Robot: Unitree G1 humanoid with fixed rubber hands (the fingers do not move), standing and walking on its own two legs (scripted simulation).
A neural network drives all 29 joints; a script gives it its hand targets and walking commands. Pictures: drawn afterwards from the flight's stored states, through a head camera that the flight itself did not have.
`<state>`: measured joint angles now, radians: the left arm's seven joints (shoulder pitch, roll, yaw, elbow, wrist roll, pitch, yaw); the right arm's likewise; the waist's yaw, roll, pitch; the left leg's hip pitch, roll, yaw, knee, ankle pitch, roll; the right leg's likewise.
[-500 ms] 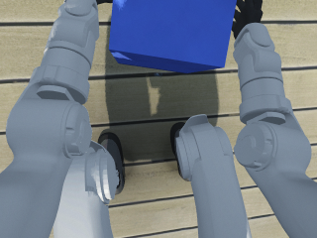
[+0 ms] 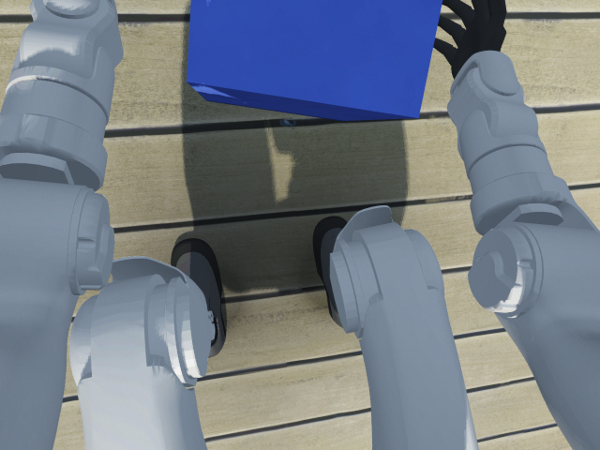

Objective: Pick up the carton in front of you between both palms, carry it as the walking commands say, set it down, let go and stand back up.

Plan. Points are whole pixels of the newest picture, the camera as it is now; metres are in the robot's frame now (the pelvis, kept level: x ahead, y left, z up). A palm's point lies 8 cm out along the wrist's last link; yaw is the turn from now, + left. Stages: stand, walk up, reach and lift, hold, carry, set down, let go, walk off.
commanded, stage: set down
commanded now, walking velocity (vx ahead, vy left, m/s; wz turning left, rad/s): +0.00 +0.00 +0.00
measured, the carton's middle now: (300, 16) +0.53 -0.08 -0.25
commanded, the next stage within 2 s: let go in 1.10 s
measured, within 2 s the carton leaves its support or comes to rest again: neither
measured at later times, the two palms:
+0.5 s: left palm out of the picture +0.58 +0.11 -0.05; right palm out of the picture +0.49 -0.25 -0.03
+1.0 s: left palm out of the picture +0.59 +0.13 +0.10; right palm out of the picture +0.49 -0.26 +0.12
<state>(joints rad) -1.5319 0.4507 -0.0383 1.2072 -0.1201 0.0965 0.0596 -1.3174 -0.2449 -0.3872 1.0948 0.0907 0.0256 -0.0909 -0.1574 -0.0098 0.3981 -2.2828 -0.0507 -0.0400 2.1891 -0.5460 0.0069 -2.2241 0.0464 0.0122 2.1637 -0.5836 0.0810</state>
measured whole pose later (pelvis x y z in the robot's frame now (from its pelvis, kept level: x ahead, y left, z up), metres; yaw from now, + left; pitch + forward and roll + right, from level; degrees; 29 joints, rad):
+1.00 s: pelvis +0.04 +0.00 +0.20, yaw +1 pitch +48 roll -4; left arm -1.20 0.33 0.12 0.93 0.03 0.24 0.02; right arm -0.93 -0.16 -0.40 0.68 0.08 0.17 -0.03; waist -0.18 0.05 -0.10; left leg -1.84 -0.04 -0.05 1.44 -0.44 0.01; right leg -1.80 0.02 0.01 1.41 -0.45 0.05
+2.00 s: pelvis +0.15 +0.00 +0.40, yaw +1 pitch +7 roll +0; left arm 0.14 0.20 0.08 0.48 0.04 0.02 0.00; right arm 0.22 -0.19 -0.02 0.43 0.04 0.03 0.08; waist -0.05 -0.05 0.02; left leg -0.30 -0.01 -0.02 0.45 -0.27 0.01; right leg -0.28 0.01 0.06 0.43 -0.26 0.02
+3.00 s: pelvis +0.15 -0.01 +0.40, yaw +2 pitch +0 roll +0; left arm 0.17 0.33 0.05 0.82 0.04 0.01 0.03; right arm 0.17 -0.34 -0.02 0.80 -0.04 0.00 -0.03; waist 0.01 0.03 0.01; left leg -0.16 0.00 -0.04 0.47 -0.31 -0.01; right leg -0.15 0.02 0.04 0.46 -0.31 0.00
